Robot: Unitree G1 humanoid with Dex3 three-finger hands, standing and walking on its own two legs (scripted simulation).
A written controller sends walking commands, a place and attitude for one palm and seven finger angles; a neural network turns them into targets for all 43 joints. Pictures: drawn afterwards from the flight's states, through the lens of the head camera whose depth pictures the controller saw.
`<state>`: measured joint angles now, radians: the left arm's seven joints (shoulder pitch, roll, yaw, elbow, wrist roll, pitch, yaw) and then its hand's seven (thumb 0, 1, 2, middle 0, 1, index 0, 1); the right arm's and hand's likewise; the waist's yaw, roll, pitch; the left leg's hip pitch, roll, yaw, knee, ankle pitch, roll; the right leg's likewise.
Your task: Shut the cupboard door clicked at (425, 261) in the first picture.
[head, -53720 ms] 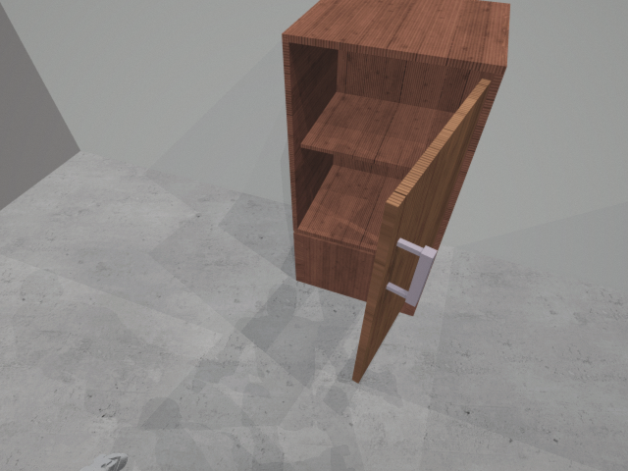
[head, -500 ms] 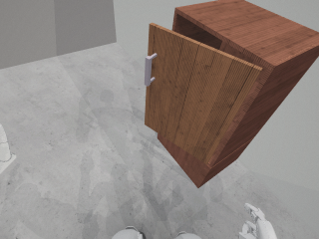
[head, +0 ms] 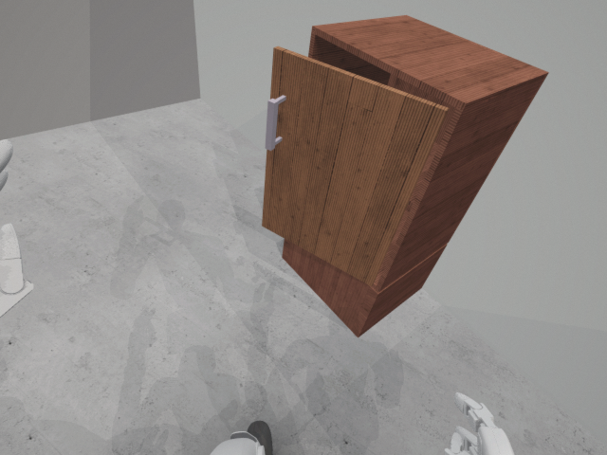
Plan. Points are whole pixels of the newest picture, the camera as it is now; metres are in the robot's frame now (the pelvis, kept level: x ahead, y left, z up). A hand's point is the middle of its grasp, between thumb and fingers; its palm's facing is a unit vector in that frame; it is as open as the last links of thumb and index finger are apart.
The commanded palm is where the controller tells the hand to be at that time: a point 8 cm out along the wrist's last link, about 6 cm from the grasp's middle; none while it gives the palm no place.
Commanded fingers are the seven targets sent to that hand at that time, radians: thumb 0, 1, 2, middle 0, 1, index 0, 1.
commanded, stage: stop stepping back and stand still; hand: left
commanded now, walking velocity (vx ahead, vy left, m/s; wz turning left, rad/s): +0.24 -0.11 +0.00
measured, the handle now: (276, 122) +0.90 +0.02 +0.00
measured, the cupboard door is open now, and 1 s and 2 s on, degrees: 18 18 18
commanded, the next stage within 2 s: let the arm hang, fingers relaxed in 1.68 s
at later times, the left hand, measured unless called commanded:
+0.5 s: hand out of the picture +0.04 +0.34 +0.24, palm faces +0.48 -0.78 -0.41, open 7.4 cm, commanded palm +0.00 +0.35 +0.20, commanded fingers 0.00 0.90 0.90 -0.20 -0.30 -0.20 -0.30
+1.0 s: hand out of the picture +0.02 +0.36 +0.20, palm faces +0.44 -0.77 -0.46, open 7.4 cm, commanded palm -0.04 +0.39 +0.20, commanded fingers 0.00 0.90 0.90 -0.20 -0.30 -0.20 -0.30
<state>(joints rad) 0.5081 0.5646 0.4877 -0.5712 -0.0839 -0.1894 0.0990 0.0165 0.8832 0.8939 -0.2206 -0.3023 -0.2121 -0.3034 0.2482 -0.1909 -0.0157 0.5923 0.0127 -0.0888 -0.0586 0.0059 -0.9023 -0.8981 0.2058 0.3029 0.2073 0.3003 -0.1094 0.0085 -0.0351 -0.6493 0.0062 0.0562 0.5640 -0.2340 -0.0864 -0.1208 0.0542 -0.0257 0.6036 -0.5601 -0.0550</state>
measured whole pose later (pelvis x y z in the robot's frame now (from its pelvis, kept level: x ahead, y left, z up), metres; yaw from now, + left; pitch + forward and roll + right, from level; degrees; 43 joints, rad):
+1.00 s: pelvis -0.20 +0.10 +0.01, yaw -4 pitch -1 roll -2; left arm 0.48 0.42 0.43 -0.46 -0.01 -0.19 0.18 0.02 0.89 0.89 -0.21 -0.30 -0.21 -0.30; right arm 0.27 -0.18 0.01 0.68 0.01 -0.07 -0.06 0.01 -0.90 -0.90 0.21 0.30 0.21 0.30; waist 0.01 0.04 0.00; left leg -0.43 0.11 0.04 0.94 -0.49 0.00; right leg -0.30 -0.02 -0.10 0.65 -0.32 -0.03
